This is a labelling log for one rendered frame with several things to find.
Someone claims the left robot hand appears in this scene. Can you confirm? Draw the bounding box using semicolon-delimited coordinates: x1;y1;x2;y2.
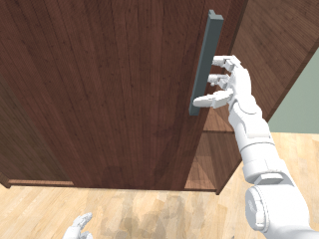
62;212;93;239

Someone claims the right robot forearm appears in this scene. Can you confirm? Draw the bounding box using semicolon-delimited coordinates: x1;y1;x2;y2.
228;93;310;225

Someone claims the wardrobe door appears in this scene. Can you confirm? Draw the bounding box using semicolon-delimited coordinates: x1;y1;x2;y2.
0;0;244;191
0;73;72;181

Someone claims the right robot hand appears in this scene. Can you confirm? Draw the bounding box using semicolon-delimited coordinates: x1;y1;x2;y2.
192;55;251;109

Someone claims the right robot upper arm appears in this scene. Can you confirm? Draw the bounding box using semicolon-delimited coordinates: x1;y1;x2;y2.
245;184;319;239

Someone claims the handle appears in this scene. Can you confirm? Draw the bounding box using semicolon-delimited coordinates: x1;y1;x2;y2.
188;9;224;116

